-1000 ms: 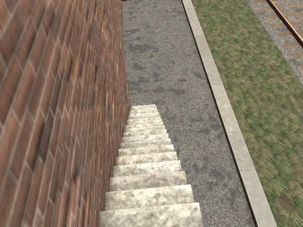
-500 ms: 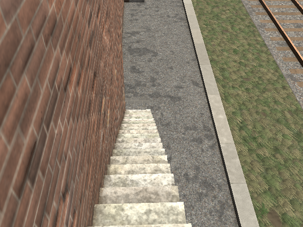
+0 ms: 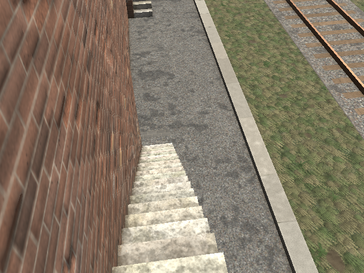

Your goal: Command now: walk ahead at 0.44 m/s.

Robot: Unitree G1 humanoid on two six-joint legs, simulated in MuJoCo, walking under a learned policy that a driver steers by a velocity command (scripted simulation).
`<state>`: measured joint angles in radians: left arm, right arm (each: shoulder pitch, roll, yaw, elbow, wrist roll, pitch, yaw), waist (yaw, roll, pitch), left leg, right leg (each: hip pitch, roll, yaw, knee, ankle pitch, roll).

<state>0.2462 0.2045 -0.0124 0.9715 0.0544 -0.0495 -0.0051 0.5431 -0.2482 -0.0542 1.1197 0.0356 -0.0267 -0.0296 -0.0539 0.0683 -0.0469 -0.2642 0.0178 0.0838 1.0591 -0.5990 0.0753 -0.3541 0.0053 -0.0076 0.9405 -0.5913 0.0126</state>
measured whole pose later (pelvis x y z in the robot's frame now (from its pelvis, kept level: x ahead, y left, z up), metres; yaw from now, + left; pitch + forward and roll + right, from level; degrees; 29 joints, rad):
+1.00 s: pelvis +0.37 +0.05 -0.38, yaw +0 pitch +2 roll +1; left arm 0.53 0.22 -0.01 1.07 0.07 -0.10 0.01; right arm 0.30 -0.20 -0.02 0.88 -0.09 -0.04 0.10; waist 0.04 -0.01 -0.04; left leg -1.02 0.01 -0.07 1.54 0.06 0.02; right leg -0.45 -0.01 -0.03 0.92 -0.51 -0.04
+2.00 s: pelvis +0.86 +0.09 -0.75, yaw -1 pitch +2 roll +0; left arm 0.48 0.23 -0.01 1.04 0.08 -0.10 0.00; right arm 0.33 -0.22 -0.03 0.89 -0.09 -0.05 0.12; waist 0.02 -0.01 -0.05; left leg -1.02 0.03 -0.08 1.56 0.00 0.06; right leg -0.39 0.01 -0.11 0.78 -0.44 -0.08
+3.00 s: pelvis +1.25 +0.10 -1.10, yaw +0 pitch +2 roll +4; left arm 0.25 0.21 0.02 0.96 0.01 -0.05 -0.03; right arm 0.39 -0.22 -0.04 0.95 0.07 0.00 -0.04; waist -0.04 -0.05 0.02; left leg -0.68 -0.07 0.04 1.87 -0.85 0.02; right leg -0.32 -0.07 -0.05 0.36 0.01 -0.05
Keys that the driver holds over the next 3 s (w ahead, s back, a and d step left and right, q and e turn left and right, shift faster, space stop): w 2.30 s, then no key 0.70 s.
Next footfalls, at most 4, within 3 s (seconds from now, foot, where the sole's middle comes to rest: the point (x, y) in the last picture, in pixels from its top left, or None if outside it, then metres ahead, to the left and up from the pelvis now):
0.32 left None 0.15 0.19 -0.91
0.72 right None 0.40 -0.05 -1.11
1.26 left None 0.60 0.23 -1.30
1.78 right None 0.89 0.00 -1.50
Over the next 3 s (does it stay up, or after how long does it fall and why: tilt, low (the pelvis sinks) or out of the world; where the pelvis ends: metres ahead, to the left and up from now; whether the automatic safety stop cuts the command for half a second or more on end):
stays up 1.25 0.10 -1.10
